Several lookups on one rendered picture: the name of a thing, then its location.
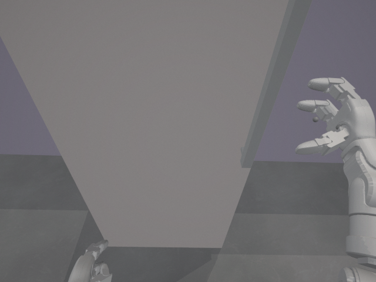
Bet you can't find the fridge door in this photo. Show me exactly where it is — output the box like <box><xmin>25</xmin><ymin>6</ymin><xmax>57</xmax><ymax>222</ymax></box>
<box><xmin>0</xmin><ymin>0</ymin><xmax>289</xmax><ymax>248</ymax></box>

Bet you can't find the right robot hand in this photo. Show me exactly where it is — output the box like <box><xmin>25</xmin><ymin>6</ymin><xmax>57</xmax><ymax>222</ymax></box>
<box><xmin>295</xmin><ymin>77</ymin><xmax>376</xmax><ymax>156</ymax></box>

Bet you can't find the robot right upper arm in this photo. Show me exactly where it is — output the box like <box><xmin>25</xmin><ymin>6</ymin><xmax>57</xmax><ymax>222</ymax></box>
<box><xmin>337</xmin><ymin>266</ymin><xmax>376</xmax><ymax>282</ymax></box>

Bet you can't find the right robot forearm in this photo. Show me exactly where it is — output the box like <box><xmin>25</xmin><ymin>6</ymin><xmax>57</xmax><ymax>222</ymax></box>
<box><xmin>341</xmin><ymin>138</ymin><xmax>376</xmax><ymax>269</ymax></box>

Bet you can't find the handle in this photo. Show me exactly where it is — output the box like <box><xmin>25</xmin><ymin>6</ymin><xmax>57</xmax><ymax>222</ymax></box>
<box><xmin>240</xmin><ymin>0</ymin><xmax>312</xmax><ymax>168</ymax></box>

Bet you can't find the left robot hand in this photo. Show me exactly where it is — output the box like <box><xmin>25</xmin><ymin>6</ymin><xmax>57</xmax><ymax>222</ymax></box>
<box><xmin>68</xmin><ymin>240</ymin><xmax>112</xmax><ymax>282</ymax></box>

